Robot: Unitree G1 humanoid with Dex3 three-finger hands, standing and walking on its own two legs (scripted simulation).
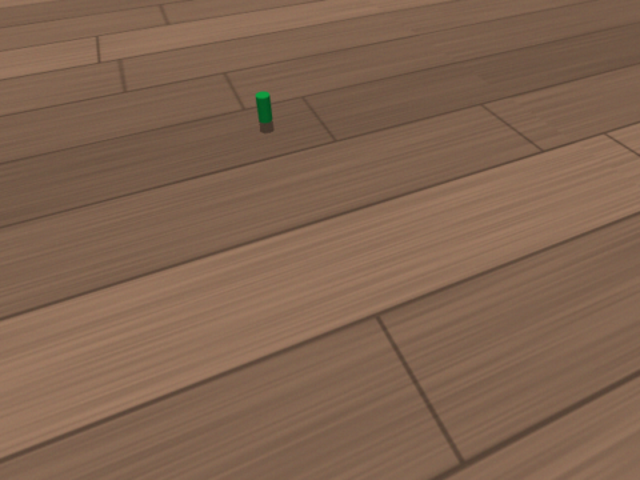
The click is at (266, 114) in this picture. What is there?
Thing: squat round
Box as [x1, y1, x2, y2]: [255, 91, 271, 122]
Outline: 258,92 255,95 259,120 261,122 268,122 271,120 269,94 263,91
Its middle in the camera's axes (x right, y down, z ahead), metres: -0.32 -0.78 +2.24
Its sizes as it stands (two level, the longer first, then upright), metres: 0.080 0.080 0.155
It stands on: the floor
